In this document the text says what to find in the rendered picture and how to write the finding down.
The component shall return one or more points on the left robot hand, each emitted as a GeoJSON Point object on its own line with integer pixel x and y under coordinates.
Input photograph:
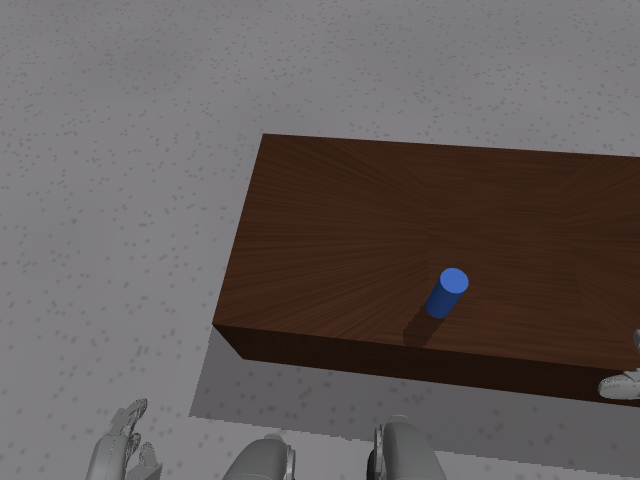
{"type": "Point", "coordinates": [113, 451]}

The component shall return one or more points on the right robot hand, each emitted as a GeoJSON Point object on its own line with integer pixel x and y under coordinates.
{"type": "Point", "coordinates": [626, 385]}

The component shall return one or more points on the can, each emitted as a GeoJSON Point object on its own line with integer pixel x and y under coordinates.
{"type": "Point", "coordinates": [450, 286]}

